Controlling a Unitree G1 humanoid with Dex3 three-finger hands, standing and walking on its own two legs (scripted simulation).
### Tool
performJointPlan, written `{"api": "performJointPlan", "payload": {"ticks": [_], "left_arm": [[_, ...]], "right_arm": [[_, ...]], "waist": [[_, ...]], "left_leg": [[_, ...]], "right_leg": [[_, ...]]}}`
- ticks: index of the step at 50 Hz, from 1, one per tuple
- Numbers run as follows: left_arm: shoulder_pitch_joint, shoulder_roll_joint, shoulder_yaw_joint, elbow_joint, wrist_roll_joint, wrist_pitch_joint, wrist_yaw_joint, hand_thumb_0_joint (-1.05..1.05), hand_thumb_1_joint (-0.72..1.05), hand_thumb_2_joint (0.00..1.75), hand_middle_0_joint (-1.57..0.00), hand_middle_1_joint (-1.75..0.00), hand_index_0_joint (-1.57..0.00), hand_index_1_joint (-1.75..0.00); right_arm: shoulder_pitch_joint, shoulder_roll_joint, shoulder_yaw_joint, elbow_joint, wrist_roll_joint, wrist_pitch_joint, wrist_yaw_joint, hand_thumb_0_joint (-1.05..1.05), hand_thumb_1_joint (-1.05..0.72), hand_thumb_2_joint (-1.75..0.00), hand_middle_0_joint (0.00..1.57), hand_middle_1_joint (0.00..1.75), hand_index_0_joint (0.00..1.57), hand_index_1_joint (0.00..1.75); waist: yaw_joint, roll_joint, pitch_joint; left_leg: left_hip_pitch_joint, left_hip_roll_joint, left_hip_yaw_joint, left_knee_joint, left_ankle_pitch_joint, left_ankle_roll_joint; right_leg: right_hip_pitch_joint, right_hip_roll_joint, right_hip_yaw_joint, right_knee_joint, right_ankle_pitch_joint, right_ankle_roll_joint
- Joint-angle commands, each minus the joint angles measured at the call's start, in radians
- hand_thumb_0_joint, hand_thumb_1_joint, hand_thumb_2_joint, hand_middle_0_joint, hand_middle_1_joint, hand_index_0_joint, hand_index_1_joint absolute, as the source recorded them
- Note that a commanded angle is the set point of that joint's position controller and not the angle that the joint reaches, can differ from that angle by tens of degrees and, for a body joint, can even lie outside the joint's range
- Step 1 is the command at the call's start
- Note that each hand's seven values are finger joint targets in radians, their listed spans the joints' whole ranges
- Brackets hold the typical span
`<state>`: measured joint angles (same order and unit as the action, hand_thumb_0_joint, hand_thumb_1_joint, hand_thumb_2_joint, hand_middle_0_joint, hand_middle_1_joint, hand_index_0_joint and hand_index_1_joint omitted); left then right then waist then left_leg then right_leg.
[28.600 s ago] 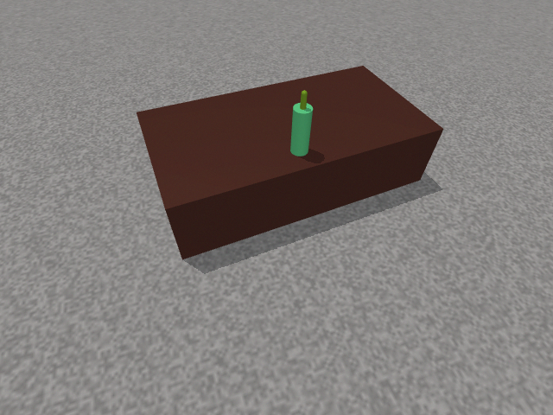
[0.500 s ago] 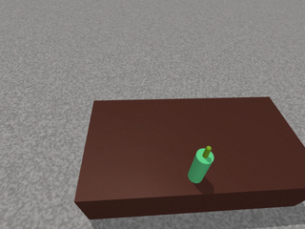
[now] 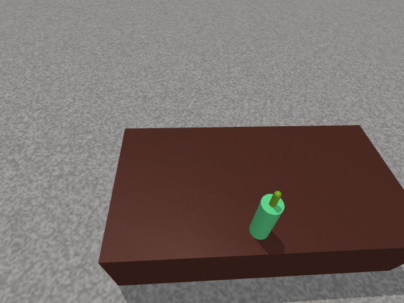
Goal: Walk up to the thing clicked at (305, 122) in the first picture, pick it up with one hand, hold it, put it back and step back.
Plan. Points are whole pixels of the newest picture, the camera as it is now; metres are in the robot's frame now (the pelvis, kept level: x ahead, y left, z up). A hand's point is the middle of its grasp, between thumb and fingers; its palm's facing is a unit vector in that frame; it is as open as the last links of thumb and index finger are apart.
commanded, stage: step back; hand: right
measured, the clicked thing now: (267, 213) +0.46 -0.25 -0.31
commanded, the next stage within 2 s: none
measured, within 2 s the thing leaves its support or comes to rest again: neither
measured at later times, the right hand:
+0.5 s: hand out of the picture +0.03 -0.30 -0.19, palm faces -0.13 +0.92 -0.36, open 7.4 cm
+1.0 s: hand out of the picture -0.07 -0.26 -0.16, palm faces -0.08 +0.92 -0.38, open 7.4 cm
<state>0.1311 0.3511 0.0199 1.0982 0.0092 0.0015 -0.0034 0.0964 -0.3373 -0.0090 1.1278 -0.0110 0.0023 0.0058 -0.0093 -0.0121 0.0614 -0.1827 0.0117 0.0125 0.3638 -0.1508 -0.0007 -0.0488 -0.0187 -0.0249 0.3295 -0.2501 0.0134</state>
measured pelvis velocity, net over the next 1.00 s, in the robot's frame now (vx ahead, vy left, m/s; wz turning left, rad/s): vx -0.23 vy -0.01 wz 0.01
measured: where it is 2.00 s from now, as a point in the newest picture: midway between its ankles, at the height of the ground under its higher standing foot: outside the picture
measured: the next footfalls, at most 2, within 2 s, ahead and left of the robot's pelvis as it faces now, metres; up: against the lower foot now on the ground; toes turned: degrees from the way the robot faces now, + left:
left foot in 0.66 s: -0.11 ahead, +0.11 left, +0.00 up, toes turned +4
right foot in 1.06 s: -0.24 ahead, -0.14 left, +0.00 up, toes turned +1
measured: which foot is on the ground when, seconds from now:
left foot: down 0.00-0.26, up 0.28-0.64, down 0.66-1.00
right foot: down 0.00-0.68, up 0.70-1.00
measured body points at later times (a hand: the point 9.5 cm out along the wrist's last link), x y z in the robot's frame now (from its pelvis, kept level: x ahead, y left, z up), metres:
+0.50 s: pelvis -0.09 -0.04 -0.02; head -0.02 -0.06 +0.42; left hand -0.03 +0.28 -0.12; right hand +0.03 -0.34 -0.16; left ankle -0.13 +0.10 -0.67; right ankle -0.08 -0.14 -0.75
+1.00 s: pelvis -0.23 -0.01 -0.02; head -0.16 +0.00 +0.42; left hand -0.16 +0.32 -0.14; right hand -0.07 -0.30 -0.13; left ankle -0.15 +0.10 -0.75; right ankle -0.27 -0.14 -0.71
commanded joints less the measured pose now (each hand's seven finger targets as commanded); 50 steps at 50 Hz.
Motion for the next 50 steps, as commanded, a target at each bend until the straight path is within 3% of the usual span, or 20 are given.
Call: {"api": "performJointPlan", "payload": {"ticks": [1,4,6,8,10,11,12,13,14,15,18,24,28,32,33,34,35,39,45,50], "left_arm": [[0.001,0.227,0.078,-0.103,-0.021,-0.004,0.02,0.0,0.9,0.9,-0.2,-0.3,-0.2,-0.3],[0.003,0.191,0.076,-0.147,-0.017,0.018,0.016,0.0,0.9,0.9,-0.2,-0.3,-0.2,-0.3],[0.058,0.183,0.082,-0.157,-0.012,0.034,0.015,0.0,0.9,0.9,-0.2,-0.3,-0.2,-0.3],[0.076,0.191,0.093,-0.165,-0.008,0.045,0.01,0.0,0.9,0.9,-0.2,-0.3,-0.2,-0.3],[0.134,0.175,0.097,-0.158,-0.01,0.041,0.01,0.0,0.9,0.9,-0.2,-0.3,-0.2,-0.3],[0.161,0.176,0.1,-0.151,-0.003,0.033,0.012,0.0,0.9,0.9,-0.2,-0.3,-0.2,-0.3],[0.139,0.233,0.111,-0.166,0.018,0.023,0.015,0.0,0.9,0.9,-0.2,-0.3,-0.2,-0.3],[0.072,0.331,0.135,-0.204,0.029,0.015,0.017,0.0,0.9,0.9,-0.2,-0.3,-0.2,-0.3],[0.027,0.361,0.136,-0.246,0.03,0.013,0.015,0.0,0.9,0.9,-0.2,-0.3,-0.2,-0.3],[-0.024,0.377,0.138,-0.276,0.034,0.006,0.023,0.0,0.9,0.9,-0.2,-0.3,-0.2,-0.3],[-0.133,0.285,0.126,-0.307,0.026,0.001,0.031,0.0,0.9,0.9,-0.2,-0.3,-0.2,-0.3],[0.094,0.254,0.116,-0.303,0.013,0.002,0.058,0.0,0.9,0.9,-0.2,-0.3,-0.2,-0.3],[0.075,0.29,0.124,-0.338,0.01,0.004,0.057,0.0,0.9,0.9,-0.2,-0.3,-0.2,-0.3],[-0.032,0.3,0.114,-0.38,0.004,0.012,0.046,0.0,0.9,0.9,-0.2,-0.3,-0.2,-0.3],[-0.011,0.264,0.105,-0.379,-0.001,0.017,0.042,0.0,0.9,0.9,-0.2,-0.3,-0.2,-0.3],[0.0,0.215,0.093,-0.388,-0.01,0.014,0.044,0.0,0.9,0.9,-0.2,-0.3,-0.2,-0.3],[-0.067,0.242,0.113,-0.367,-0.002,0.02,0.056,0.0,0.9,0.9,-0.2,-0.3,-0.2,-0.3],[0.071,0.23,0.114,-0.301,-0.015,0.025,0.051,0.0,0.9,0.9,-0.2,-0.3,-0.2,-0.3],[0.068,0.207,0.104,-0.317,-0.003,0.015,0.033,0.0,0.9,0.9,-0.2,-0.3,-0.2,-0.3],[0.191,0.202,0.106,-0.267,0.003,0.001,0.023,0.0,0.9,0.9,-0.2,-0.3,-0.2,-0.3]], "right_arm": [[-0.024,-0.256,-0.065,-0.125,0.018,-0.008,-0.011,0.0,-0.9,-0.9,0.2,0.3,0.2,0.3],[-0.018,-0.298,-0.093,-0.175,0.016,0.01,-0.013,0.0,-0.9,-0.9,0.2,0.3,0.2,0.3],[-0.059,-0.312,-0.101,-0.221,0.009,0.02,-0.018,0.0,-0.9,-0.9,0.2,0.3,0.2,0.3],[-0.079,-0.313,-0.107,-0.26,-0.007,0.027,-0.021,0.0,-0.9,-0.9,0.2,0.3,0.2,0.3],[-0.122,-0.297,-0.102,-0.289,-0.011,0.035,-0.024,0.0,-0.9,-0.9,0.2,0.3,0.2,0.3],[-0.14,-0.279,-0.096,-0.298,-0.003,0.042,-0.021,0.0,-0.9,-0.9,0.2,0.3,0.2,0.3],[-0.139,-0.233,-0.084,-0.308,0.014,0.048,-0.022,0.0,-0.9,-0.9,0.2,0.3,0.2,0.3],[-0.088,-0.187,-0.07,-0.318,0.017,0.053,-0.025,0.0,-0.9,-0.9,0.2,0.3,0.2,0.3],[-0.043,-0.208,-0.078,-0.302,0.012,0.063,-0.035,0.0,-0.9,-0.9,0.2,0.3,0.2,0.3],[-0.02,-0.227,-0.087,-0.301,0.012,0.062,-0.038,0.0,-0.9,-0.9,0.2,0.3,0.2,0.3],[0.067,-0.273,-0.101,-0.264,0.015,0.05,-0.037,0.0,-0.9,-0.9,0.2,0.3,0.2,0.3],[-0.045,-0.234,-0.068,-0.32,-0.003,0.033,-0.04,0.0,-0.9,-0.9,0.2,0.3,0.2,0.3],[-0.001,-0.231,-0.076,-0.314,-0.005,0.032,-0.029,0.0,-0.9,-0.9,0.2,0.3,0.2,0.3],[0.132,-0.249,-0.105,-0.265,-0.013,0.029,-0.012,0.0,-0.9,-0.9,0.2,0.3,0.2,0.3],[0.12,-0.282,-0.116,-0.277,-0.025,0.026,-0.013,0.0,-0.9,-0.9,0.2,0.3,0.2,0.3],[0.063,-0.378,-0.132,-0.304,-0.022,0.024,-0.006,0.0,-0.9,-0.9,0.2,0.3,0.2,0.3],[0.075,-0.416,-0.135,-0.306,-0.016,0.023,-0.002,0.0,-0.9,-0.9,0.2,0.3,0.2,0.3],[-0.071,-0.281,-0.096,-0.344,-0.019,0.023,-0.025,0.0,-0.9,-0.9,0.2,0.3,0.2,0.3],[0.014,-0.271,-0.096,-0.346,-0.015,0.021,-0.025,0.0,-0.9,-0.9,0.2,0.3,0.2,0.3],[-0.012,-0.313,-0.108,-0.369,-0.01,0.037,-0.019,0.0,-0.9,-0.9,0.2,0.3,0.2,0.3]], "waist": [[-0.002,0.052,-0.112],[-0.009,0.144,-0.177],[0.016,0.231,-0.183],[0.02,0.217,-0.173],[0.064,0.184,-0.155],[0.086,0.134,-0.13],[0.076,-0.059,-0.065],[0.037,-0.241,-0.014],[0.03,-0.175,-0.024],[0.021,-0.201,-0.059],[-0.04,-0.111,-0.076],[0.092,-0.131,-0.102],[0.068,-0.154,-0.138],[-0.027,-0.113,-0.161],[-0.025,0.0,-0.142],[-0.015,0.253,-0.143],[-0.071,0.3,-0.135],[0.042,0.163,-0.042],[-0.021,0.17,-0.092],[0.015,0.215,-0.175]], "left_leg": [[0.061,0.146,-0.112,0.103,0.534,0.112],[0.038,0.223,-0.207,0.065,0.469,0.192],[-0.019,0.301,-0.272,0.038,0.422,0.261],[-0.113,0.317,-0.274,0.043,0.346,0.288],[-0.138,0.272,-0.218,0.144,0.339,0.241],[-0.155,0.2,-0.172,0.239,0.266,0.182],[-0.229,0.044,-0.13,0.392,0.083,0.094],[-0.401,-0.133,-0.102,0.551,-0.37,0.03],[-0.347,-0.142,-0.198,0.745,-0.491,0.02],[-0.326,-0.122,-0.229,0.855,-0.466,0.034],[-0.358,-0.121,-0.204,0.919,-0.323,0.001],[-0.448,-0.08,-0.153,0.668,-0.359,-0.006],[-0.297,-0.038,-0.081,0.474,-0.348,0.003],[-0.029,-0.028,-0.012,0.163,-0.078,0.038],[0.005,0.081,-0.157,0.085,0.06,0.085],[0.034,0.29,-0.427,0.027,0.225,0.205],[-0.079,0.382,-0.562,-0.024,0.276,0.323],[-0.098,0.255,-0.262,0.033,0.238,0.243],[0.112,0.253,-0.222,0.08,0.268,0.267],[0.032,0.237,-0.208,0.119,0.141,0.212]], "right_leg": [[-0.073,-0.061,0.035,0.148,0.338,-0.05],[-0.111,0.002,0.019,0.332,0.156,-0.057],[-0.136,0.038,0.021,0.503,-0.165,-0.06],[-0.148,0.029,0.059,0.628,-0.303,-0.067],[-0.139,0.007,0.056,0.45,-0.216,-0.073],[-0.129,-0.009,0.055,0.253,-0.078,-0.066],[-0.167,-0.119,0.227,0.052,0.084,-0.065],[-0.127,-0.276,0.44,-0.006,0.28,-0.137],[-0.246,-0.368,0.454,0.004,0.375,-0.267],[-0.281,-0.396,0.516,0.009,0.407,-0.319],[-0.157,-0.235,0.253,0.127,0.484,-0.23],[0.149,-0.263,0.245,0.225,0.717,-0.233],[0.082,-0.272,0.225,0.238,0.685,-0.232],[-0.155,-0.235,0.178,0.31,0.414,-0.162],[-0.259,-0.154,0.141,0.41,0.23,-0.107],[-0.407,0.066,0.024,0.589,-0.122,-0.043],[-0.373,0.119,0.12,0.81,-0.457,-0.034],[-0.451,0.104,0.191,1.014,-0.28,-0.034],[-0.423,0.067,0.118,0.691,-0.279,0.027],[-0.194,0.031,0.012,0.252,-0.143,-0.015]]}}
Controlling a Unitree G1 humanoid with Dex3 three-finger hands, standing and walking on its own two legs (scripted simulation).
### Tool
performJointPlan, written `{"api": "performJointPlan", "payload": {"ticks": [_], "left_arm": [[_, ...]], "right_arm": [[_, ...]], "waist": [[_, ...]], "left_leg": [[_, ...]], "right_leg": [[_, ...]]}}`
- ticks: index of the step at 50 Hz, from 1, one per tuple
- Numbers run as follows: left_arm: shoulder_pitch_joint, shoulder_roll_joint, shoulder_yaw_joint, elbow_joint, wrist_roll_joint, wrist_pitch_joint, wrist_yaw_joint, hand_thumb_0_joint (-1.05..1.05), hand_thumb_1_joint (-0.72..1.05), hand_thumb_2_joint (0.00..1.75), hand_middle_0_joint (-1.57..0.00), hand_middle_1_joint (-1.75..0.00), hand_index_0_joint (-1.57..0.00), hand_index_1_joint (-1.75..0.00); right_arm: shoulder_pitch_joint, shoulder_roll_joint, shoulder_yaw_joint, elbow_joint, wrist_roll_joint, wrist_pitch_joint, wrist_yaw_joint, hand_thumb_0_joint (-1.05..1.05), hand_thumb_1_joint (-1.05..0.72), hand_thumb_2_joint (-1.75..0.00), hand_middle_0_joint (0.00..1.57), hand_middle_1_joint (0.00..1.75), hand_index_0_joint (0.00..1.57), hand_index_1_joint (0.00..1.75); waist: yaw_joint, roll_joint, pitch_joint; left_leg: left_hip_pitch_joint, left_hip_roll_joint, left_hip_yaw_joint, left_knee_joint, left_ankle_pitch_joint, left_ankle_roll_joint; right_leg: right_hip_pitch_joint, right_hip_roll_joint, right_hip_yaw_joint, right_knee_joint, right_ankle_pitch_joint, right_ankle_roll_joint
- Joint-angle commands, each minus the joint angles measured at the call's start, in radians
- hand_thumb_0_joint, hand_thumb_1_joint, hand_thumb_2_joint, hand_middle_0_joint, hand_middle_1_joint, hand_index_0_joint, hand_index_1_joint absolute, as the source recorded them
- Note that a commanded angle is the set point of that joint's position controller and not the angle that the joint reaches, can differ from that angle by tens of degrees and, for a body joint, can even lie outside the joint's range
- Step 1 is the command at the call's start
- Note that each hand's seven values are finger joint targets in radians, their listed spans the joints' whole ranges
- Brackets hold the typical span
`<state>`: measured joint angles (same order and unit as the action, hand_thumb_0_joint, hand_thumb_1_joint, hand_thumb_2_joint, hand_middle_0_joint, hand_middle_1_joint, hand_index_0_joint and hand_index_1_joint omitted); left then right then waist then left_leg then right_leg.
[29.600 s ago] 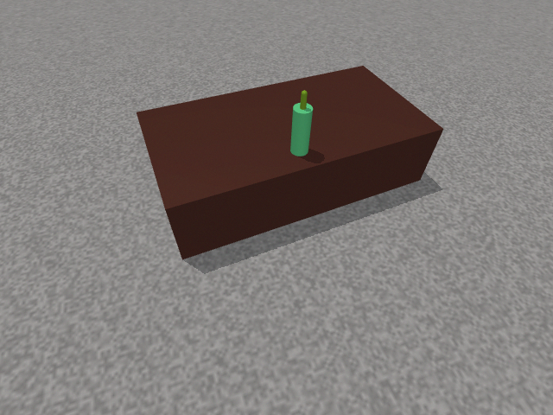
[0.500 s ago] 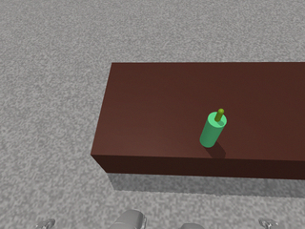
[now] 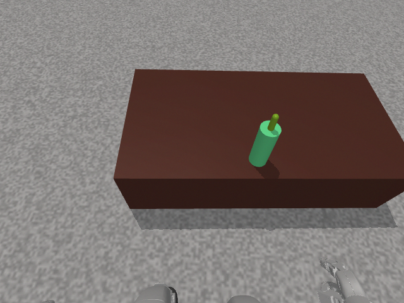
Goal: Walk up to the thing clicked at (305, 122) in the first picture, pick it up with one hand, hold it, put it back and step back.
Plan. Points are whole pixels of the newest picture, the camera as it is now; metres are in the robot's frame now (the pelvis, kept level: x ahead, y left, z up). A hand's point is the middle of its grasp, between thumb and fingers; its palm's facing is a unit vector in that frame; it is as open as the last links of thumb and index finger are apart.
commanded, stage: step back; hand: right
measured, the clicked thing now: (265, 139) +0.68 -0.25 -0.29
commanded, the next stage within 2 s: none
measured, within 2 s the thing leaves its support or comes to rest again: neither
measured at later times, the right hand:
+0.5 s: hand out of the picture -0.07 -0.24 -0.15, palm faces -0.08 +0.91 -0.41, open 7.4 cm
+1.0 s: hand out of the picture -0.21 -0.25 -0.15, palm faces -0.03 +0.92 -0.39, open 7.4 cm
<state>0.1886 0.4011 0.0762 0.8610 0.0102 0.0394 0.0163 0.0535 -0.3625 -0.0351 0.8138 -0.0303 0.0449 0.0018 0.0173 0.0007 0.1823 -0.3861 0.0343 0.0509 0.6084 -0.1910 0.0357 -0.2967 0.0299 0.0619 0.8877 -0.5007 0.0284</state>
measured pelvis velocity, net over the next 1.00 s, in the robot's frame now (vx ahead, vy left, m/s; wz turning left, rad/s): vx -0.31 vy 0.02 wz -0.02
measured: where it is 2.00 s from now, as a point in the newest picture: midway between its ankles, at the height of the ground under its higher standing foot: outside the picture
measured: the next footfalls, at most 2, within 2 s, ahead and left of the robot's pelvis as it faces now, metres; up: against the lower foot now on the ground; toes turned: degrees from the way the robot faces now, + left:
right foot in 0.06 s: -0.01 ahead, -0.13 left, +0.00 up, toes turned +1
left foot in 0.40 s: -0.10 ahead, +0.14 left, +0.00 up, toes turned +1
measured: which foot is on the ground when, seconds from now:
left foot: down 0.00-0.08, up 0.10-0.38, down 0.40-0.82, up 0.84-1.00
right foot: up 0.00-0.04, down 0.06-0.42, up 0.44-0.78, down 0.80-1.00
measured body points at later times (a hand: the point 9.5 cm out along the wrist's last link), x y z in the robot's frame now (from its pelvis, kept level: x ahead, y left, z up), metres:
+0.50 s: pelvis -0.15 +0.03 +0.00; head -0.09 +0.04 +0.44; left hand -0.01 +0.35 -0.12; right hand -0.07 -0.29 -0.12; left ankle -0.14 +0.13 -0.72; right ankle -0.11 -0.12 -0.68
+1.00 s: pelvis -0.31 +0.02 +0.00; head -0.27 +0.00 +0.45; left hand -0.24 +0.34 -0.11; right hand -0.21 -0.30 -0.12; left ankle -0.31 +0.15 -0.66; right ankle -0.30 -0.11 -0.72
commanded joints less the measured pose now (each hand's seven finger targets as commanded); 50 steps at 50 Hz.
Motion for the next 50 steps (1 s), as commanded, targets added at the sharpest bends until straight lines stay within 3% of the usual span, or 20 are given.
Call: {"api": "performJointPlan", "payload": {"ticks": [1,2,3,4,5,8,14,17,19,20,21,22,26,32,37,39,41,42,45,50], "left_arm": [[0.188,0.152,0.053,-0.001,0.008,-0.04,0.003,0.0,0.9,0.9,-0.2,-0.3,-0.2,-0.3],[0.173,0.189,0.065,-0.005,0.025,-0.046,0.005,0.0,0.9,0.9,-0.2,-0.3,-0.2,-0.3],[0.144,0.26,0.085,-0.031,0.039,-0.05,0.004,0.0,0.9,0.9,-0.2,-0.3,-0.2,-0.3],[0.066,0.371,0.109,-0.073,0.036,-0.042,0.003,0.0,0.9,0.9,-0.2,-0.3,-0.2,-0.3],[-0.011,0.354,0.102,-0.105,0.036,-0.048,0.012,0.0,0.9,0.9,-0.2,-0.3,-0.2,-0.3],[-0.147,0.238,0.075,-0.132,0.028,-0.048,0.018,0.0,0.9,0.9,-0.2,-0.3,-0.2,-0.3],[0.003,0.228,0.074,-0.132,0.031,-0.036,0.036,0.0,0.9,0.9,-0.2,-0.3,-0.2,-0.3],[-0.033,0.234,0.062,-0.14,0.016,-0.024,0.03,0.0,0.9,0.9,-0.2,-0.3,-0.2,-0.3],[-0.092,0.237,0.055,-0.155,0.003,-0.01,0.023,0.0,0.9,0.9,-0.2,-0.3,-0.2,-0.3],[-0.067,0.188,0.039,-0.163,0.001,-0.003,0.022,0.0,0.9,0.9,-0.2,-0.3,-0.2,-0.3],[-0.088,0.156,0.03,-0.177,-0.011,-0.007,0.026,0.0,0.9,0.9,-0.2,-0.3,-0.2,-0.3],[-0.156,0.201,0.057,-0.162,0.004,-0.004,0.042,0.0,0.9,0.9,-0.2,-0.3,-0.2,-0.3],[-0.021,0.19,0.055,-0.091,-0.014,0.001,0.032,0.0,0.9,0.9,-0.2,-0.3,-0.2,-0.3],[-0.05,0.16,0.045,-0.106,0.006,-0.01,0.012,0.0,0.9,0.9,-0.2,-0.3,-0.2,-0.3],[0.07,0.158,0.044,-0.049,0.009,-0.014,-0.004,0.0,0.9,0.9,-0.2,-0.3,-0.2,-0.3],[0.149,0.172,0.056,-0.006,0.022,-0.019,-0.004,0.0,0.9,0.9,-0.2,-0.3,-0.2,-0.3],[0.076,0.333,0.098,-0.051,0.032,-0.016,-0.007,0.0,0.9,0.9,-0.2,-0.3,-0.2,-0.3],[0.013,0.367,0.1,-0.083,0.039,-0.019,-0.002,0.0,0.9,0.9,-0.2,-0.3,-0.2,-0.3],[-0.134,0.237,0.063,-0.119,0.036,-0.029,0.011,0.0,0.9,0.9,-0.2,-0.3,-0.2,-0.3],[-0.044,0.224,0.061,-0.132,0.045,-0.017,0.02,0.0,0.9,0.9,-0.2,-0.3,-0.2,-0.3]], "right_arm": [[0.006,-0.288,-0.083,-0.056,0.017,0.001,-0.013,0.0,-0.9,-0.9,0.2,0.3,0.2,0.3],[0.023,-0.252,-0.072,-0.051,0.024,0.004,-0.011,0.0,-0.9,-0.9,0.2,0.3,0.2,0.3],[0.029,-0.198,-0.057,-0.066,0.027,0.003,-0.006,0.0,-0.9,-0.9,0.2,0.3,0.2,0.3],[-0.039,-0.201,-0.067,-0.083,0.026,0.009,-0.018,0.0,-0.9,-0.9,0.2,0.3,0.2,0.3],[-0.031,-0.236,-0.08,-0.065,0.02,0.015,-0.023,0.0,-0.9,-0.9,0.2,0.3,0.2,0.3],[0.112,-0.222,-0.074,-0.006,0.037,0.001,-0.024,0.0,-0.9,-0.9,0.2,0.3,0.2,0.3],[0.077,-0.205,-0.059,-0.033,0.018,-0.01,-0.029,0.0,-0.9,-0.9,0.2,0.3,0.2,0.3],[0.142,-0.203,-0.064,0.0,0.012,-0.016,-0.021,0.0,-0.9,-0.9,0.2,0.3,0.2,0.3],[0.241,-0.215,-0.076,0.038,0.006,-0.024,-0.018,0.0,-0.9,-0.9,0.2,0.3,0.2,0.3],[0.222,-0.259,-0.091,0.032,-0.008,-0.028,-0.02,0.0,-0.9,-0.9,0.2,0.3,0.2,0.3],[0.149,-0.382,-0.108,0.001,-0.003,-0.026,-0.01,0.0,-0.9,-0.9,0.2,0.3,0.2,0.3],[0.146,-0.425,-0.118,-0.01,-0.005,-0.028,-0.008,0.0,-0.9,-0.9,0.2,0.3,0.2,0.3],[0.03,-0.279,-0.077,-0.021,-0.004,-0.036,-0.032,0.0,-0.9,-0.9,0.2,0.3,0.2,0.3],[0.123,-0.262,-0.078,-0.017,0.0,-0.03,-0.036,0.0,-0.9,-0.9,0.2,0.3,0.2,0.3],[0.051,-0.303,-0.084,-0.052,0.005,-0.012,-0.027,0.0,-0.9,-0.9,0.2,0.3,0.2,0.3],[0.03,-0.277,-0.073,-0.052,0.015,-0.003,-0.021,0.0,-0.9,-0.9,0.2,0.3,0.2,0.3],[-0.018,-0.185,-0.054,-0.089,0.024,-0.01,-0.03,0.0,-0.9,-0.9,0.2,0.3,0.2,0.3],[-0.021,-0.215,-0.07,-0.081,0.017,-0.004,-0.042,0.0,-0.9,-0.9,0.2,0.3,0.2,0.3],[0.078,-0.224,-0.067,-0.023,0.028,-0.009,-0.036,0.0,-0.9,-0.9,0.2,0.3,0.2,0.3],[0.087,-0.19,-0.051,-0.037,0.013,-0.024,-0.038,0.0,-0.9,-0.9,0.2,0.3,0.2,0.3]], "waist": [[0.015,0.19,-0.305],[0.007,0.109,-0.282],[0.0,-0.134,-0.231],[0.059,-0.292,-0.152],[0.031,-0.22,-0.087],[-0.07,-0.12,-0.125],[0.041,-0.19,-0.197],[0.017,-0.201,-0.236],[-0.044,-0.158,-0.264],[-0.029,-0.025,-0.247],[-0.025,0.251,-0.228],[-0.09,0.262,-0.208],[0.022,0.133,-0.165],[-0.057,0.141,-0.226],[-0.011,0.201,-0.312],[0.022,0.165,-0.31],[0.056,-0.253,-0.178],[0.063,-0.249,-0.113],[-0.041,-0.109,-0.114],[0.022,-0.189,-0.177]], "left_leg": [[0.157,0.197,-0.226,-0.098,0.132,0.141],[0.031,0.148,-0.205,-0.053,0.015,0.076],[-0.18,0.017,-0.127,0.107,-0.205,0.001],[-0.163,-0.121,-0.142,0.388,-0.4,-0.041],[-0.128,-0.092,-0.269,0.561,-0.388,-0.051],[-0.083,-0.16,-0.232,0.638,-0.252,-0.044],[-0.149,-0.078,-0.159,0.33,-0.354,-0.061],[0.003,-0.065,-0.065,0.085,-0.293,-0.041],[0.15,-0.064,-0.027,-0.167,-0.017,-0.023],[0.211,0.056,-0.21,-0.205,0.104,0.021],[0.182,0.285,-0.513,-0.255,0.267,0.161],[0.046,0.372,-0.651,-0.295,0.283,0.281],[0.147,0.226,-0.311,-0.174,0.365,0.194],[0.34,0.227,-0.279,-0.127,0.438,0.23],[0.24,0.215,-0.257,-0.13,0.212,0.172],[0.09,0.175,-0.225,-0.089,0.089,0.092],[-0.17,-0.121,-0.094,0.255,-0.35,-0.033],[-0.133,-0.094,-0.197,0.459,-0.428,-0.053],[-0.077,-0.146,-0.206,0.592,-0.284,-0.045],[-0.09,-0.093,-0.109,0.33,-0.35,-0.057]], "right_leg": [[0.146,-0.017,-0.096,-0.42,0.218,-0.047],[0.201,-0.058,-0.004,-0.455,0.228,-0.071],[0.212,-0.249,0.306,-0.52,0.147,-0.143],[-0.05,-0.461,0.502,-0.628,0.173,-0.32],[-0.16,-0.488,0.515,-0.63,0.229,-0.35],[-0.085,-0.261,0.118,-0.487,0.499,-0.214],[0.264,-0.314,0.158,-0.372,0.73,-0.241],[0.222,-0.281,0.122,-0.312,0.728,-0.213],[0.136,-0.244,0.079,-0.208,0.644,-0.155],[-0.009,-0.166,0.058,-0.113,0.452,-0.104],[-0.164,0.032,-0.067,0.051,0.054,-0.051],[-0.123,0.056,0.076,0.268,-0.197,-0.044],[-0.218,0.054,0.132,0.445,-0.011,-0.051],[-0.188,0.023,0.046,0.119,-0.03,0.012],[0.035,-0.017,-0.061,-0.268,0.082,-0.039],[0.179,-0.036,-0.052,-0.434,0.21,-0.076],[0.03,-0.373,0.412,-0.58,0.179,-0.263],[-0.146,-0.485,0.507,-0.629,0.198,-0.356],[-0.118,-0.282,0.149,-0.483,0.488,-0.239],[0.136,-0.278,0.099,-0.385,0.665,-0.228]]}}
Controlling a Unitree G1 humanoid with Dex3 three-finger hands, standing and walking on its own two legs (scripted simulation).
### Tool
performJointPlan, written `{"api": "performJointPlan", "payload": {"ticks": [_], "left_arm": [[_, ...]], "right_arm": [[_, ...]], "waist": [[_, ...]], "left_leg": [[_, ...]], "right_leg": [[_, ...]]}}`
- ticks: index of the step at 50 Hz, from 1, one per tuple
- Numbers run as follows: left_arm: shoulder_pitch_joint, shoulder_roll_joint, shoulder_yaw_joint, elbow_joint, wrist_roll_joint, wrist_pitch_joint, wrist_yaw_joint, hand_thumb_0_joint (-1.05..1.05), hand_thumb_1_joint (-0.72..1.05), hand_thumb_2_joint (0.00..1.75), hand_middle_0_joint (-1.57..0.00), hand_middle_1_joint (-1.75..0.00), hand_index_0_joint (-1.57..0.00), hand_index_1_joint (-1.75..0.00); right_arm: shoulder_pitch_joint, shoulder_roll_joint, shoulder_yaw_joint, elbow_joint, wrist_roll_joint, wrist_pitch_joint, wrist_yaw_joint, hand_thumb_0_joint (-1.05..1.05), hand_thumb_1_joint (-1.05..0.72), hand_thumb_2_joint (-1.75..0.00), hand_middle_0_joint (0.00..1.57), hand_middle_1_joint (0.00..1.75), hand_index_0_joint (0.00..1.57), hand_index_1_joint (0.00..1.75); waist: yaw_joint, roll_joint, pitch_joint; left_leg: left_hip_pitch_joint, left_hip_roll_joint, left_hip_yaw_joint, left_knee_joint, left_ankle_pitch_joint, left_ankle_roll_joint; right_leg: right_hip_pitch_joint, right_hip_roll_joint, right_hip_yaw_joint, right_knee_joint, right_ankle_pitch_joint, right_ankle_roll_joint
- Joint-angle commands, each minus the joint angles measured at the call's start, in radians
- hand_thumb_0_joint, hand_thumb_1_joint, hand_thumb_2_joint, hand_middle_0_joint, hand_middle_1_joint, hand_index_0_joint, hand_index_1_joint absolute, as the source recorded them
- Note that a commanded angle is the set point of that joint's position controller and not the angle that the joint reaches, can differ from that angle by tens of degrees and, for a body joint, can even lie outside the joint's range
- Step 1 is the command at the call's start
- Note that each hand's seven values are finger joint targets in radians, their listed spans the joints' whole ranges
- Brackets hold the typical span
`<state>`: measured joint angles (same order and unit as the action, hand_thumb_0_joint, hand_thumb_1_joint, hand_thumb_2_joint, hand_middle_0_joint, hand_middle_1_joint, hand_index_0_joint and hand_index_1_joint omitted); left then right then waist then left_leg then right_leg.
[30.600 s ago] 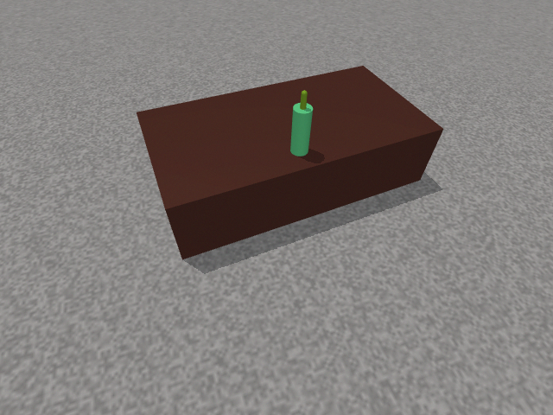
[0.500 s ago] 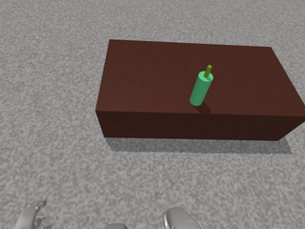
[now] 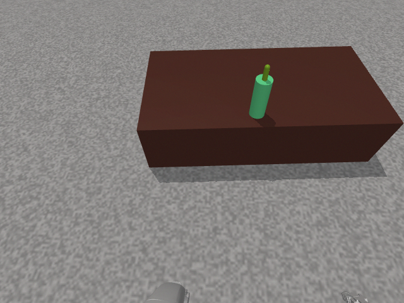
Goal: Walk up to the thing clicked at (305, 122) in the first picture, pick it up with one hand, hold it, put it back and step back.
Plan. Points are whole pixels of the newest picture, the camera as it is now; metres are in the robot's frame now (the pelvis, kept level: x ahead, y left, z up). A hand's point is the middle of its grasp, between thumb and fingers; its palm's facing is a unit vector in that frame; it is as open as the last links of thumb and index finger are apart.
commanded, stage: step back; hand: right
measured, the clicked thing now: (261, 91) +1.00 -0.24 -0.29
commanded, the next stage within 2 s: stand in 1.26 s
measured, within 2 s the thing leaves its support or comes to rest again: neither
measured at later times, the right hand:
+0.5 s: hand out of the picture -0.01 -0.27 -0.13, palm faces -0.03 +0.91 -0.41, open 7.4 cm
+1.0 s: hand out of the picture +0.01 -0.24 -0.15, palm faces -0.05 +0.94 -0.34, open 7.4 cm
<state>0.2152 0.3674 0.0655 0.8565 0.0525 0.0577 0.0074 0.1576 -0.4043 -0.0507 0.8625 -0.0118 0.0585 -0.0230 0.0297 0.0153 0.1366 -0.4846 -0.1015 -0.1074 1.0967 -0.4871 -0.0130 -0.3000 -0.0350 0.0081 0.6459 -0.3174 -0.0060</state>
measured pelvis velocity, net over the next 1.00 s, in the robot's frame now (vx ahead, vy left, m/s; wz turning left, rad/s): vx -0.08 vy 0.00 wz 0.04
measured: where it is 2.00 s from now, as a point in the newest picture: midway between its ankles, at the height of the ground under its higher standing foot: outside the picture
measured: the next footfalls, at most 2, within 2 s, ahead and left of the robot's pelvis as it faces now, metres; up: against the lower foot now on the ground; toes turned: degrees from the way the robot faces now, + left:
left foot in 0.12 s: -0.03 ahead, +0.12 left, +0.00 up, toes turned +0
right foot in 0.40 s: -0.08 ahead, -0.12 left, +0.00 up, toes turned -1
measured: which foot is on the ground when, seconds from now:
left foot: up 0.00-0.10, down 0.12-1.00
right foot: down 0.00-0.12, up 0.14-0.38, down 0.40-1.00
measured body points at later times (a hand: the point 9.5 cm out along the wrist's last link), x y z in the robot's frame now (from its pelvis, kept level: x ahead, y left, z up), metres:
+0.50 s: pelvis -0.11 +0.00 +0.00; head -0.10 +0.00 +0.45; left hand -0.07 +0.31 -0.13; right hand -0.01 -0.32 -0.11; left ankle -0.07 +0.12 -0.71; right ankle -0.14 -0.13 -0.73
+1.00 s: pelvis -0.08 +0.00 +0.00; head -0.07 +0.01 +0.45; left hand -0.01 +0.32 -0.12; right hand +0.01 -0.29 -0.12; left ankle -0.07 +0.12 -0.73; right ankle -0.12 -0.12 -0.73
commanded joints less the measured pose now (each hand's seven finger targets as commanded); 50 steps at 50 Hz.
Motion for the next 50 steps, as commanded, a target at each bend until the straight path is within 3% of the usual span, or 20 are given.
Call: {"api": "performJointPlan", "payload": {"ticks": [1,5,6,7,8,11,15,19,21,22,23,26,30,31,33,35,40,42,44,50], "left_arm": [[-0.051,0.26,0.072,-0.126,0.002,-0.034,0.031,0.0,0.9,0.9,-0.2,-0.3,-0.2,-0.3],[-0.055,0.225,0.052,-0.124,-0.022,-0.012,0.016,0.0,0.9,0.9,-0.2,-0.3,-0.2,-0.3],[-0.02,0.171,0.037,-0.122,-0.026,-0.01,0.011,0.0,0.9,0.9,-0.2,-0.3,-0.2,-0.3],[-0.108,0.209,0.05,-0.134,-0.037,-0.01,0.021,0.0,0.9,0.9,-0.2,-0.3,-0.2,-0.3],[-0.154,0.235,0.059,-0.117,-0.024,-0.007,0.024,0.0,0.9,0.9,-0.2,-0.3,-0.2,-0.3],[-0.046,0.216,0.059,-0.049,-0.045,-0.01,0.006,0.0,0.9,0.9,-0.2,-0.3,-0.2,-0.3],[-0.063,0.198,0.052,-0.026,-0.025,-0.033,-0.02,0.0,0.9,0.9,-0.2,-0.3,-0.2,-0.3],[0.027,0.182,0.058,0.06,-0.02,-0.065,-0.017,0.0,0.9,0.9,-0.2,-0.3,-0.2,-0.3],[0.088,0.258,0.087,0.087,0.005,-0.083,-0.011,0.0,0.9,0.9,-0.2,-0.3,-0.2,-0.3],[0.051,0.331,0.096,0.066,0.005,-0.081,-0.008,0.0,0.9,0.9,-0.2,-0.3,-0.2,-0.3],[-0.031,0.338,0.091,0.035,0.001,-0.087,-0.008,0.0,0.9,0.9,-0.2,-0.3,-0.2,-0.3],[-0.077,0.259,0.064,0.029,-0.009,-0.107,-0.004,0.0,0.9,0.9,-0.2,-0.3,-0.2,-0.3],[-0.112,0.251,0.045,0.024,-0.016,-0.087,-0.017,0.0,0.9,0.9,-0.2,-0.3,-0.2,-0.3],[-0.091,0.223,0.033,0.029,-0.018,-0.081,-0.019,0.0,0.9,0.9,-0.2,-0.3,-0.2,-0.3],[-0.087,0.19,0.022,0.048,-0.041,-0.07,-0.018,0.0,0.9,0.9,-0.2,-0.3,-0.2,-0.3],[-0.024,0.217,0.036,0.08,-0.039,-0.069,-0.015,0.0,0.9,0.9,-0.2,-0.3,-0.2,-0.3],[0.014,0.203,0.04,0.133,-0.026,-0.094,-0.012,0.0,0.9,0.9,-0.2,-0.3,-0.2,-0.3],[0.015,0.278,0.054,0.129,-0.018,-0.104,-0.005,0.0,0.9,0.9,-0.2,-0.3,-0.2,-0.3],[-0.114,0.285,0.046,0.091,-0.019,-0.103,-0.007,0.0,0.9,0.9,-0.2,-0.3,-0.2,-0.3],[-0.128,0.229,0.033,0.105,-0.04,-0.095,0.003,0.0,0.9,0.9,-0.2,-0.3,-0.2,-0.3]], "right_arm": [[-0.015,-0.145,-0.037,-0.091,-0.01,-0.042,-0.01,0.0,-0.9,-0.9,0.2,0.3,0.2,0.3],[0.101,-0.159,-0.055,-0.014,-0.024,-0.066,-0.01,0.0,-0.9,-0.9,0.2,0.3,0.2,0.3],[0.084,-0.232,-0.072,-0.015,-0.037,-0.07,-0.012,0.0,-0.9,-0.9,0.2,0.3,0.2,0.3],[0.029,-0.355,-0.085,-0.041,-0.023,-0.065,-0.003,0.0,-0.9,-0.9,0.2,0.3,0.2,0.3],[-0.005,-0.346,-0.092,-0.046,-0.027,-0.072,-0.006,0.0,-0.9,-0.9,0.2,0.3,0.2,0.3],[-0.073,-0.238,-0.048,-0.037,-0.028,-0.089,-0.018,0.0,-0.9,-0.9,0.2,0.3,0.2,0.3],[-0.028,-0.219,-0.058,-0.012,-0.04,-0.092,0.0,0.0,-0.9,-0.9,0.2,0.3,0.2,0.3],[-0.047,-0.239,-0.064,-0.003,-0.035,-0.069,0.016,0.0,-0.9,-0.9,0.2,0.3,0.2,0.3],[-0.026,-0.151,-0.04,-0.021,-0.021,-0.066,0.018,0.0,-0.9,-0.9,0.2,0.3,0.2,0.3],[-0.085,-0.138,-0.038,-0.034,-0.021,-0.069,0.012,0.0,-0.9,-0.9,0.2,0.3,0.2,0.3],[-0.102,-0.178,-0.052,-0.025,-0.021,-0.073,0.01,0.0,-0.9,-0.9,0.2,0.3,0.2,0.3],[-0.037,-0.151,-0.043,0.008,-0.01,-0.098,0.021,0.0,-0.9,-0.9,0.2,0.3,0.2,0.3],[0.033,-0.135,-0.05,0.055,-0.014,-0.108,0.024,0.0,-0.9,-0.9,0.2,0.3,0.2,0.3],[0.046,-0.146,-0.058,0.066,-0.017,-0.112,0.019,0.0,-0.9,-0.9,0.2,0.3,0.2,0.3],[0.053,-0.218,-0.066,0.068,-0.02,-0.121,0.016,0.0,-0.9,-0.9,0.2,0.3,0.2,0.3],[-0.01,-0.261,-0.073,0.047,-0.025,-0.118,0.019,0.0,-0.9,-0.9,0.2,0.3,0.2,0.3],[-0.07,-0.176,-0.043,0.054,-0.01,-0.101,0.02,0.0,-0.9,-0.9,0.2,0.3,0.2,0.3],[-0.08,-0.122,-0.027,0.042,0.0,-0.098,0.02,0.0,-0.9,-0.9,0.2,0.3,0.2,0.3],[-0.029,-0.13,-0.027,0.077,-0.009,-0.105,0.015,0.0,-0.9,-0.9,0.2,0.3,0.2,0.3],[-0.021,-0.157,-0.031,0.108,-0.003,-0.119,0.013,0.0,-0.9,-0.9,0.2,0.3,0.2,0.3]], "waist": [[0.015,-0.224,-0.152],[-0.018,-0.135,-0.228],[0.003,0.067,-0.215],[-0.048,0.21,-0.193],[-0.06,0.155,-0.133],[0.019,0.078,-0.108],[-0.044,0.14,-0.116],[0.0,0.145,-0.117],[0.022,-0.077,-0.13],[0.059,-0.196,-0.085],[0.03,-0.131,0.009],[-0.014,-0.102,-0.045],[-0.047,-0.151,-0.093],[-0.054,-0.107,-0.098],[-0.033,0.113,-0.11],[-0.01,0.086,-0.12],[0.024,0.093,-0.141],[0.021,-0.069,-0.135],[-0.031,-0.089,-0.103],[-0.016,-0.052,-0.19]], "left_leg": [[0.032,0.07,0.074,-0.273,-0.05,-0.003],[0.315,0.094,0.085,-0.741,0.279,0.031],[0.405,0.29,-0.218,-0.773,0.29,0.105],[0.219,0.491,-0.425,-0.79,0.334,0.278],[0.093,0.526,-0.47,-0.818,0.282,0.326],[0.12,0.351,-0.16,-0.721,0.346,0.209],[0.271,0.307,-0.157,-0.78,-0.044,0.186],[0.141,0.295,-0.079,-0.726,-0.066,0.151],[-0.09,0.166,0.043,-0.475,-0.032,0.046],[-0.104,0.079,0.077,-0.313,-0.071,0.013],[-0.033,0.118,-0.008,-0.239,-0.046,0.004],[0.038,0.12,0.028,-0.329,0.056,0.006],[0.337,0.077,0.126,-0.623,0.2,0.014],[0.417,0.09,0.088,-0.667,0.248,0.029],[0.291,0.339,-0.312,-0.842,-0.068,0.161],[0.248,0.406,-0.352,-0.865,-0.118,0.235],[0.127,0.251,-0.086,-0.705,0.222,0.092],[0.032,0.119,0.038,-0.522,0.185,0.019],[0.134,0.125,0.076,-0.522,0.127,0.008],[0.297,0.205,-0.003,-0.569,0.708,0.094]], "right_leg": [[0.18,-0.218,0.167,-0.123,0.472,-0.184],[0.085,-0.159,0.123,0.072,0.298,-0.106],[-0.135,-0.059,0.06,0.2,0.023,-0.05],[-0.144,0.034,0.03,0.341,-0.307,-0.009],[-0.106,0.021,0.13,0.473,-0.297,-0.011],[-0.083,0.054,0.161,0.483,-0.163,-0.021],[-0.093,0.044,0.072,0.169,-0.196,0.005],[0.173,0.065,-0.04,-0.262,-0.085,-0.041],[0.365,-0.076,0.257,-0.355,-0.215,-0.106],[0.162,-0.285,0.511,-0.453,-0.496,-0.212],[-0.024,-0.346,0.55,-0.461,-0.52,-0.253],[0.074,-0.22,0.288,-0.359,-0.079,-0.184],[-0.037,-0.151,0.144,-0.234,0.049,-0.124],[-0.083,-0.125,0.11,-0.17,0.087,-0.1],[-0.084,0.007,-0.001,0.041,-0.159,-0.03],[-0.038,-0.01,0.016,0.12,-0.224,-0.036],[0.219,-0.011,0.008,-0.241,0.004,-0.046],[0.252,-0.165,0.256,-0.351,-0.067,-0.114],[0.148,-0.255,0.258,-0.301,0.048,-0.175],[0.187,-0.07,-0.003,-0.151,0.338,-0.037]]}}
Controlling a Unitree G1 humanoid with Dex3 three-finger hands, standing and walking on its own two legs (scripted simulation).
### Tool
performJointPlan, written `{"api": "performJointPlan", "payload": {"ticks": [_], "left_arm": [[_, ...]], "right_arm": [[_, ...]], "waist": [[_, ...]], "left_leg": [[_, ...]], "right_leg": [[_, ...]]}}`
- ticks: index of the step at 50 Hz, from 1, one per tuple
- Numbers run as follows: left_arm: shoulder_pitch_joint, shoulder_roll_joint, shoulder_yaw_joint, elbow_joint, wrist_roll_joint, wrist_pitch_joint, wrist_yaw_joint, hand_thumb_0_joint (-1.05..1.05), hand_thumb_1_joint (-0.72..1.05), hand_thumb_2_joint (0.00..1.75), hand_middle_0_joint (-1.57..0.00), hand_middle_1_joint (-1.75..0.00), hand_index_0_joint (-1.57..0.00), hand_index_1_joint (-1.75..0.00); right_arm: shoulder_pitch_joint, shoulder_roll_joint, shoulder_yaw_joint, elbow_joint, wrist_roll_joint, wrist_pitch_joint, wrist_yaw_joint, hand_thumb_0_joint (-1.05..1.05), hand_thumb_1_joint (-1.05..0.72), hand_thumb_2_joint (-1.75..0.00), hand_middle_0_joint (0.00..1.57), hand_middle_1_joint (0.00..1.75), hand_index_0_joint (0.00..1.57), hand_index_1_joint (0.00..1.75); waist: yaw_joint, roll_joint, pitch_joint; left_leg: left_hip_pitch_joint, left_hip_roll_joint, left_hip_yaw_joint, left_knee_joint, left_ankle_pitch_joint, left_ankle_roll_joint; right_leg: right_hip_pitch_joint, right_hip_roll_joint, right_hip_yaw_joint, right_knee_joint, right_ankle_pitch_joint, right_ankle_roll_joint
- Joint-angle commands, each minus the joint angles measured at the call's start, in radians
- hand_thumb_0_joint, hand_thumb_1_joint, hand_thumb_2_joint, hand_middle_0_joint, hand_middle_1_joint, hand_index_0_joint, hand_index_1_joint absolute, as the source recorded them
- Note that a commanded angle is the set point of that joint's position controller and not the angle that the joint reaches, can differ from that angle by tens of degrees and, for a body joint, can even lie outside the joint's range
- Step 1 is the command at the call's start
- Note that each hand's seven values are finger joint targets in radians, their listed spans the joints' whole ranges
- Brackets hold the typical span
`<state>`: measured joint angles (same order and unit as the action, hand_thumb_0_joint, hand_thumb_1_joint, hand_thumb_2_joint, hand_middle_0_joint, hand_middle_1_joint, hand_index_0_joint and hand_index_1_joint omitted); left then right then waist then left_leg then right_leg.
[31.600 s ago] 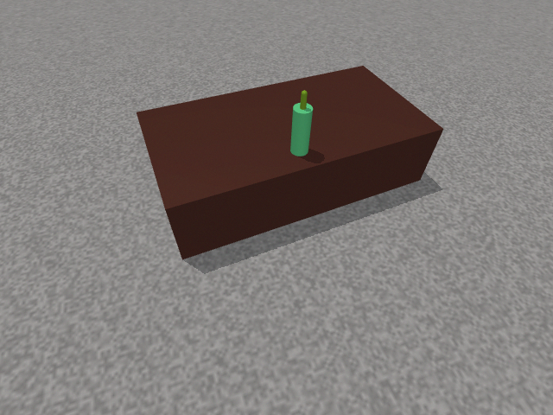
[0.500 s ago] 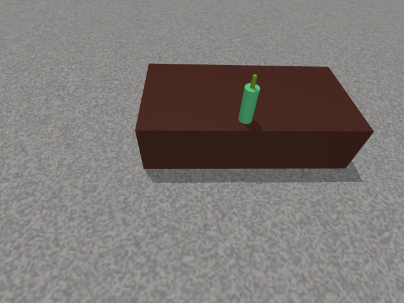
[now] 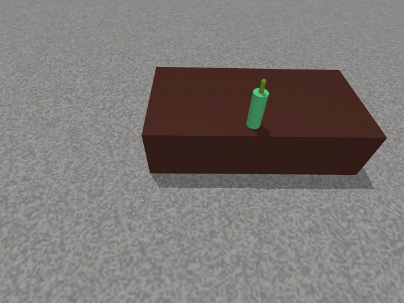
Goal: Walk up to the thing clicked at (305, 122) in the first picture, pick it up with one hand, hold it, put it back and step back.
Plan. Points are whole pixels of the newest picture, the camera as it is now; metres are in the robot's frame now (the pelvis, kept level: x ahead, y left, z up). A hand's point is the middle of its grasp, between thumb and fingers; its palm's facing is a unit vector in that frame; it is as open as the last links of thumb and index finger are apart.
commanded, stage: step back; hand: right
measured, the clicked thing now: (258, 103) +1.07 -0.29 -0.30
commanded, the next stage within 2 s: stand in 0.26 s
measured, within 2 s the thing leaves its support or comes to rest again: neither
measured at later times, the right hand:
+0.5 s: hand out of the picture +0.11 -0.25 -0.14, palm faces -0.01 +0.94 -0.34, open 7.4 cm
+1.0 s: hand out of the picture +0.04 -0.25 -0.14, palm faces +0.00 +0.94 -0.34, open 7.4 cm
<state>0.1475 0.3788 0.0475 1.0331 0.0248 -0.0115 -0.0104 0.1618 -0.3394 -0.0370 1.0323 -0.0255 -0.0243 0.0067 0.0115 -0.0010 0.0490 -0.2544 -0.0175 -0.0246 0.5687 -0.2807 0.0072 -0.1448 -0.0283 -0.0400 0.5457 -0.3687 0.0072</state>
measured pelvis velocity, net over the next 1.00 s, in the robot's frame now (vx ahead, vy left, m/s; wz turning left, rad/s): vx -0.03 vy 0.01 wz -0.02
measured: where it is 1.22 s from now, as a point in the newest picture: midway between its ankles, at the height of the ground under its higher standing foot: outside the picture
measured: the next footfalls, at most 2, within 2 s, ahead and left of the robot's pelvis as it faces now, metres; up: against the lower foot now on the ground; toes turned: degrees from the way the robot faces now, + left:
none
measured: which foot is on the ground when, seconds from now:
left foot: down 0.00-1.00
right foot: down 0.00-1.00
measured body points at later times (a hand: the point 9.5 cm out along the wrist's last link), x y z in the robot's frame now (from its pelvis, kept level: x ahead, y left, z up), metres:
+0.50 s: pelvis +0.00 +0.00 +0.01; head +0.02 +0.00 +0.46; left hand +0.09 +0.30 -0.12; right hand +0.11 -0.30 -0.11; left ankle +0.01 +0.12 -0.73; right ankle -0.05 -0.12 -0.73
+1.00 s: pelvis -0.03 +0.01 +0.02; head -0.02 +0.01 +0.47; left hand +0.05 +0.31 -0.12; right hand +0.04 -0.30 -0.12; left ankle +0.01 +0.12 -0.73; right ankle -0.05 -0.12 -0.73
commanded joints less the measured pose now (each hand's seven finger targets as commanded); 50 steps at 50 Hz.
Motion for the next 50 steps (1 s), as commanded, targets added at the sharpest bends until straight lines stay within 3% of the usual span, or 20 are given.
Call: {"api": "performJointPlan", "payload": {"ticks": [1,5,8,10,12,13,15,17,19,25,32,43,46,48,50], "left_arm": [[-0.072,0.215,0.052,-0.072,-0.012,-0.022,0.021,0.0,0.9,0.9,-0.2,-0.3,-0.2,-0.3],[-0.081,0.198,0.046,-0.067,-0.013,-0.016,0.023,0.0,0.9,0.9,-0.2,-0.3,-0.2,-0.3],[-0.068,0.208,0.043,-0.049,-0.011,-0.018,0.024,0.0,0.9,0.9,-0.2,-0.3,-0.2,-0.3],[-0.059,0.237,0.051,-0.039,-0.01,-0.019,0.025,0.0,0.9,0.9,-0.2,-0.3,-0.2,-0.3],[-0.085,0.246,0.053,-0.045,-0.007,-0.018,0.028,0.0,0.9,0.9,-0.2,-0.3,-0.2,-0.3],[-0.104,0.203,0.03,-0.033,-0.019,-0.016,0.024,0.0,0.9,0.9,-0.2,-0.3,-0.2,-0.3],[-0.122,0.184,0.016,-0.026,-0.026,-0.019,0.024,0.0,0.9,0.9,-0.2,-0.3,-0.2,-0.3],[-0.116,0.188,0.015,-0.016,-0.025,-0.022,0.028,0.0,0.9,0.9,-0.2,-0.3,-0.2,-0.3],[-0.116,0.188,0.016,-0.009,-0.027,-0.021,0.026,0.0,0.9,0.9,-0.2,-0.3,-0.2,-0.3],[-0.119,0.177,0.006,0.026,-0.02,-0.022,0.02,0.0,0.9,0.9,-0.2,-0.3,-0.2,-0.3],[-0.11,0.179,0.001,0.049,-0.015,-0.025,0.014,0.0,0.9,0.9,-0.2,-0.3,-0.2,-0.3],[-0.084,0.178,-0.006,0.054,-0.015,-0.027,0.011,0.0,0.9,0.9,-0.2,-0.3,-0.2,-0.3],[-0.076,0.177,-0.007,0.055,-0.017,-0.027,0.012,0.0,0.9,0.9,-0.2,-0.3,-0.2,-0.3],[-0.079,0.184,-0.008,0.051,-0.014,-0.026,0.013,0.0,0.9,0.9,-0.2,-0.3,-0.2,-0.3],[-0.075,0.179,-0.011,0.053,-0.018,-0.024,0.012,0.0,0.9,0.9,-0.2,-0.3,-0.2,-0.3]], "right_arm": [[-0.023,-0.226,-0.046,-0.06,0.011,-0.034,-0.019,0.0,-0.9,-0.9,0.2,0.3,0.2,0.3],[-0.043,-0.24,-0.05,-0.057,0.01,-0.03,-0.029,0.0,-0.9,-0.9,0.2,0.3,0.2,0.3],[-0.1,-0.226,-0.046,-0.068,0.011,-0.024,-0.03,0.0,-0.9,-0.9,0.2,0.3,0.2,0.3],[-0.112,-0.207,-0.042,-0.07,0.01,-0.019,-0.029,0.0,-0.9,-0.9,0.2,0.3,0.2,0.3],[-0.115,-0.198,-0.038,-0.062,0.007,-0.015,-0.029,0.0,-0.9,-0.9,0.2,0.3,0.2,0.3],[-0.131,-0.201,-0.027,-0.062,0.018,-0.011,-0.025,0.0,-0.9,-0.9,0.2,0.3,0.2,0.3],[-0.126,-0.203,-0.021,-0.044,0.02,-0.015,-0.019,0.0,-0.9,-0.9,0.2,0.3,0.2,0.3],[-0.127,-0.211,-0.021,-0.032,0.018,-0.013,-0.021,0.0,-0.9,-0.9,0.2,0.3,0.2,0.3],[-0.126,-0.217,-0.017,-0.023,0.019,-0.015,-0.023,0.0,-0.9,-0.9,0.2,0.3,0.2,0.3],[-0.173,-0.211,-0.009,-0.003,0.023,-0.01,-0.02,0.0,-0.9,-0.9,0.2,0.3,0.2,0.3],[-0.168,-0.21,-0.007,0.03,0.018,-0.013,-0.011,0.0,-0.9,-0.9,0.2,0.3,0.2,0.3],[-0.132,-0.208,-0.002,0.054,0.015,-0.018,-0.01,0.0,-0.9,-0.9,0.2,0.3,0.2,0.3],[-0.117,-0.218,-0.002,0.059,0.016,-0.016,-0.01,0.0,-0.9,-0.9,0.2,0.3,0.2,0.3],[-0.117,-0.213,-0.001,0.059,0.017,-0.016,-0.01,0.0,-0.9,-0.9,0.2,0.3,0.2,0.3],[-0.101,-0.214,0.002,0.066,0.016,-0.015,-0.01,0.0,-0.9,-0.9,0.2,0.3,0.2,0.3]], "waist": [[0.0,-0.015,-0.119],[0.005,0.062,-0.16],[0.021,0.045,-0.142],[0.022,-0.006,-0.136],[0.016,-0.009,-0.116],[-0.003,0.024,-0.078],[-0.01,-0.004,-0.076],[-0.012,-0.017,-0.119],[-0.012,0.018,-0.162],[-0.009,0.009,-0.103],[-0.009,0.007,-0.062],[-0.007,-0.001,-0.064],[-0.013,0.017,-0.063],[-0.012,0.003,-0.074],[-0.016,0.007,-0.039]], "left_leg": [[0.082,0.131,-0.105,-0.049,0.52,0.081],[0.095,0.177,-0.164,-0.065,0.521,0.114],[0.031,0.137,-0.109,-0.036,0.452,0.085],[-0.031,0.087,-0.044,0.016,0.399,0.049],[-0.046,0.075,-0.026,0.01,0.343,0.032],[0.071,0.095,-0.075,-0.067,0.388,0.029],[0.11,0.126,-0.104,-0.1,0.5,0.034],[0.156,0.128,-0.085,-0.099,0.562,0.034],[0.192,0.14,-0.083,-0.131,0.59,0.033],[0.174,0.138,-0.083,-0.227,0.362,0.019],[0.155,0.134,-0.09,-0.294,0.195,0.008],[0.14,0.141,-0.096,-0.306,0.229,0.006],[0.132,0.139,-0.096,-0.311,0.174,0.01],[0.138,0.141,-0.096,-0.303,0.219,0.01],[0.113,0.136,-0.097,-0.316,0.17,0.006]], "right_leg": [[0.027,-0.072,0.039,-0.028,0.381,-0.049],[0.023,-0.06,0.033,0.013,0.31,-0.049],[0.073,-0.078,0.054,-0.042,0.339,-0.059],[0.128,-0.121,0.102,-0.066,0.398,-0.085],[0.122,-0.16,0.116,-0.072,0.393,-0.109],[-0.008,-0.157,0.161,-0.118,0.407,-0.089],[0.027,-0.105,0.096,-0.146,0.473,-0.038],[0.081,-0.104,0.089,-0.147,0.568,-0.028],[0.118,-0.099,0.084,-0.156,0.542,-0.026],[0.093,-0.102,0.094,-0.259,0.345,-0.022],[0.049,-0.103,0.103,-0.314,0.187,-0.023],[0.045,-0.106,0.104,-0.309,0.202,-0.02],[0.044,-0.109,0.11,-0.311,0.18,-0.022],[0.05,-0.111,0.108,-0.303,0.205,-0.024],[0.03,-0.105,0.109,-0.309,0.164,-0.022]]}}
